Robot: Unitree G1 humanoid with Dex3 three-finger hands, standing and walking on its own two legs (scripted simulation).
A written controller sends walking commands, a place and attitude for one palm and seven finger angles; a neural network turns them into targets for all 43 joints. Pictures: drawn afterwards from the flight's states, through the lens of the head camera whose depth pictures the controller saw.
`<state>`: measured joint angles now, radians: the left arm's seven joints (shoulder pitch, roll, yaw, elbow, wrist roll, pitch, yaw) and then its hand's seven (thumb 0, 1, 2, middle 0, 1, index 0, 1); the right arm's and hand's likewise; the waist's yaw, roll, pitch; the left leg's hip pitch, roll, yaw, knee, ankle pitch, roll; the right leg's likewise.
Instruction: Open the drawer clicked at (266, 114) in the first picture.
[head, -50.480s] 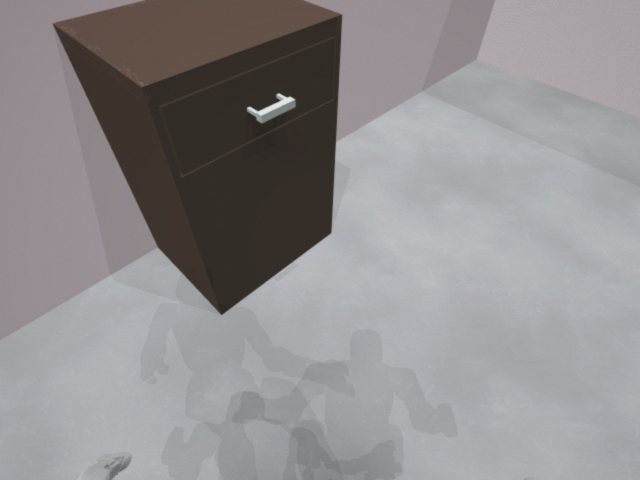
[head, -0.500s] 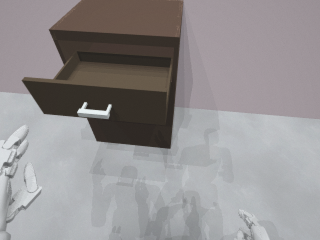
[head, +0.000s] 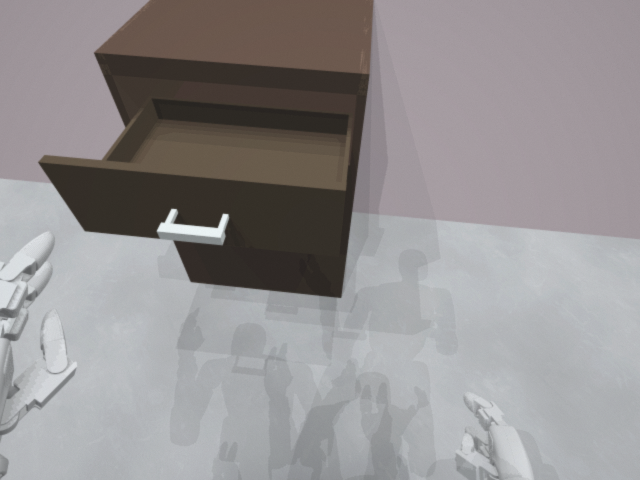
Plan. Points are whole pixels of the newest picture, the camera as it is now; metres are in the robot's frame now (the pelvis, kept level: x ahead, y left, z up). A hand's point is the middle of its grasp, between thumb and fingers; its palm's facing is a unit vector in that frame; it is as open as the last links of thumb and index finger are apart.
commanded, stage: stop stepping back and stand still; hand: left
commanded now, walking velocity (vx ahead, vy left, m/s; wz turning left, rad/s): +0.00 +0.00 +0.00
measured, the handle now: (195, 225) +0.52 +0.25 -0.05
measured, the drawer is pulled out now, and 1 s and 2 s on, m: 0.29 0.29 0.29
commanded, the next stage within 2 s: let the arm hang, fingers relaxed in 0.52 s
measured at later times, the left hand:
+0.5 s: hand (36, 383) +0.17 +0.25 +0.15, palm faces +0.32 -0.84 -0.45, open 7.4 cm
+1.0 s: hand out of the picture -0.01 +0.19 -0.18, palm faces +0.02 -0.98 -0.18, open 7.0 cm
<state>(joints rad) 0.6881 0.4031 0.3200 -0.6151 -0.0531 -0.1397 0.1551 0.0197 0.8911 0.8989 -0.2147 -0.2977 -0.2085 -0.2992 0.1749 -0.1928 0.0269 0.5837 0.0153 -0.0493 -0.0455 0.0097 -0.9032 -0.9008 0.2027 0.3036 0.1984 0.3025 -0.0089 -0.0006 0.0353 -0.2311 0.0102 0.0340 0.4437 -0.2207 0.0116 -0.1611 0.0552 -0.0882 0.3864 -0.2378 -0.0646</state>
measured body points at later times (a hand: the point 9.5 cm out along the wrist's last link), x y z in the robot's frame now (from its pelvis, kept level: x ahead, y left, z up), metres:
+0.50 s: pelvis -0.02 +0.02 +0.00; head +0.00 +0.02 +0.45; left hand +0.15 +0.29 +0.18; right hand +0.15 -0.22 -0.08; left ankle +0.01 +0.11 -0.74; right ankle -0.02 -0.07 -0.74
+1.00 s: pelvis -0.03 +0.01 +0.00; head +0.00 +0.03 +0.44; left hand -0.01 +0.24 -0.16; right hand -0.01 -0.23 -0.15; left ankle +0.01 +0.11 -0.74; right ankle -0.02 -0.07 -0.74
